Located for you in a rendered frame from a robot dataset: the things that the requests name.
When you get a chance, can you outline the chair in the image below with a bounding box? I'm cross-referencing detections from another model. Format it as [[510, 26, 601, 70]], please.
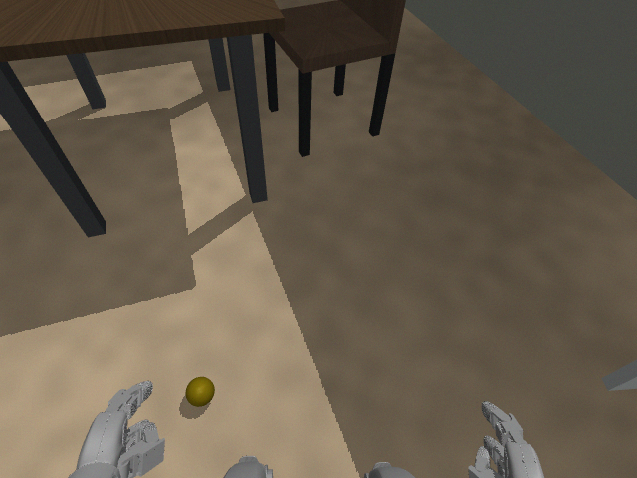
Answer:
[[263, 0, 406, 157]]

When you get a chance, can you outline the table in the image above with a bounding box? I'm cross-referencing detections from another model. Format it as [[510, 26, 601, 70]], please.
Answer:
[[0, 0, 285, 237]]

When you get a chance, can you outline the ball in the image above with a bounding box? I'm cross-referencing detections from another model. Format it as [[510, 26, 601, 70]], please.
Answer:
[[186, 377, 215, 407]]

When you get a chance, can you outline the left robot hand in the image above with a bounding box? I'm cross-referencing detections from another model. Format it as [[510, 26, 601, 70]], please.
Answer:
[[76, 381, 165, 478]]

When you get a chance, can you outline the right robot hand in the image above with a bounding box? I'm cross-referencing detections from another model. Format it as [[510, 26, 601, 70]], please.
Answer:
[[468, 401, 544, 478]]

